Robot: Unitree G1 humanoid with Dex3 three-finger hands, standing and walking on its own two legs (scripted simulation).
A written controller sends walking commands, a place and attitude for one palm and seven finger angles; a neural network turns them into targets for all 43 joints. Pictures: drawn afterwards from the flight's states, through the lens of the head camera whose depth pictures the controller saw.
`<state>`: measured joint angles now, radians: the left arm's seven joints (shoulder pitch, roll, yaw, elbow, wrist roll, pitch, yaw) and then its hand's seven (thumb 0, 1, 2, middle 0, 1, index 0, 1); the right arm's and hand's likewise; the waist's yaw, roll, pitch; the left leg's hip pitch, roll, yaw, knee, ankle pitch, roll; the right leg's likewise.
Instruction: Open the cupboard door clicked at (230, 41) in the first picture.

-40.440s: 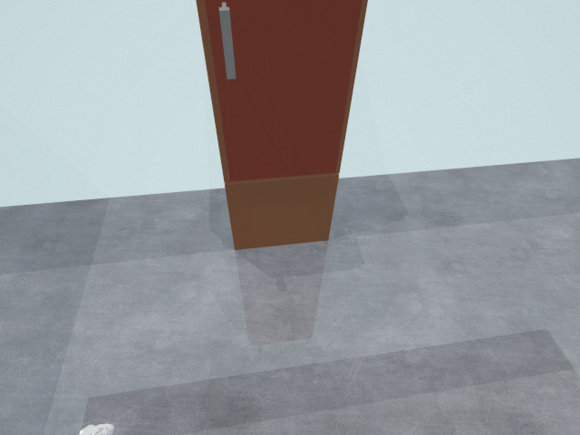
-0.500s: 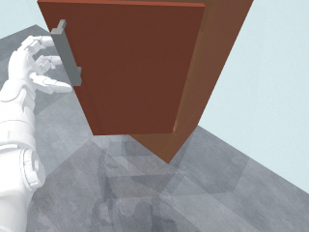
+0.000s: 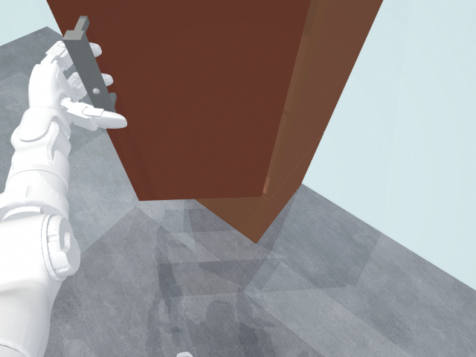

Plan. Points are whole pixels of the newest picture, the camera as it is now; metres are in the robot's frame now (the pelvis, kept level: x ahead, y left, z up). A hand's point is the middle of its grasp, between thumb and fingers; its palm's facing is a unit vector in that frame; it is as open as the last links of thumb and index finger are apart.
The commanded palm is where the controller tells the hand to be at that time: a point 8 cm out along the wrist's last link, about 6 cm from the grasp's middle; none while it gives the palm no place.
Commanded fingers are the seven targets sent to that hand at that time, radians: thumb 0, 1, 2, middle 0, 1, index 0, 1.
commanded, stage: slide the fingers in behind the handle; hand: left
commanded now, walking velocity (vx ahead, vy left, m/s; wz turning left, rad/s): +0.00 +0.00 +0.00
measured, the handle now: (96, 74) +0.55 +0.20 +0.15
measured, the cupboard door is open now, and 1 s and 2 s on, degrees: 41 42 57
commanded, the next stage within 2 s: close the thumb around the handle in 0.60 s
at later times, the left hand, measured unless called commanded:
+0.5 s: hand (109, 94) +0.50 +0.17 +0.15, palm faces +0.04 -1.00 +0.01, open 14.0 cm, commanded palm +0.47 +0.22 +0.15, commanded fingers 0.00 -0.50 0.30 -0.30 -1.20 -0.30 -1.20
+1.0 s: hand (104, 97) +0.48 +0.18 +0.16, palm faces +0.03 -1.00 +0.01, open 11.5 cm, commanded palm +0.46 +0.22 +0.15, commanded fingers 0.00 0.40 0.68 -0.36 -1.30 -0.36 -1.30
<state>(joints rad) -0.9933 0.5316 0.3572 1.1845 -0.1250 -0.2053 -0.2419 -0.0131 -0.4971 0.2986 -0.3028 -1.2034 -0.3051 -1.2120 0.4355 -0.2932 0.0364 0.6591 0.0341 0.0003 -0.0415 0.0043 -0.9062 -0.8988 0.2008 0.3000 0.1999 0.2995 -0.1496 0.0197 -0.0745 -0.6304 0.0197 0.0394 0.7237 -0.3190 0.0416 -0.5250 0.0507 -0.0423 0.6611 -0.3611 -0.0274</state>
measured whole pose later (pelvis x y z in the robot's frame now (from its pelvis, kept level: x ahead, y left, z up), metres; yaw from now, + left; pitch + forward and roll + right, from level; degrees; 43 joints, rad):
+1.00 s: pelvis +0.00 -0.01 +0.00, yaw +0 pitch +10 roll -1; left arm -0.89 0.45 0.32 1.08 -0.15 -0.20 -0.20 -0.01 -0.10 0.47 -0.31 -1.24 -0.31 -1.25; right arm 0.40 -0.28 0.02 0.66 0.04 0.00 -0.04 0.01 -0.91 -0.90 0.20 0.30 0.20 0.30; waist -0.11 0.03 -0.08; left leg -0.55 0.02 0.04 0.68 -0.31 0.03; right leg -0.45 0.05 -0.04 0.64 -0.36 -0.04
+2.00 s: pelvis +0.01 +0.00 +0.01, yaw -2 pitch +5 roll -1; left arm -0.39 0.28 0.26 0.44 -0.23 -0.04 -0.18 -0.01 0.68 0.72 -0.34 -1.34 -0.28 -1.30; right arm 0.35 -0.26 0.02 0.58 0.07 -0.01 -0.02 0.01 -0.91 -0.90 0.20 0.30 0.20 0.30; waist -0.06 0.04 -0.10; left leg -0.40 0.02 0.09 0.61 -0.30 0.04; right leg -0.32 0.05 0.02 0.58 -0.34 -0.03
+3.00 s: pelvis -0.01 -0.04 +0.02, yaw +3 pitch -4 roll +0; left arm -0.06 -0.11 -0.22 -0.09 0.02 0.23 0.56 0.01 0.41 0.69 -0.36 -1.30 -0.35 -1.30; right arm 0.11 -0.18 0.03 0.65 -0.02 0.10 0.01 0.01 -0.91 -0.90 0.20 0.30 0.20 0.30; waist 0.03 0.05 -0.01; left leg -0.21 0.01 -0.01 0.51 -0.23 -0.01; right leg -0.11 0.05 -0.09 0.49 -0.32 -0.08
